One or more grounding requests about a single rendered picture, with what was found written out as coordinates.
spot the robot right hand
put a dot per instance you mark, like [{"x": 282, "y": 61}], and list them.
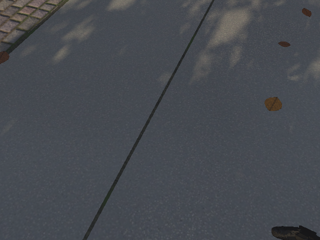
[{"x": 294, "y": 233}]

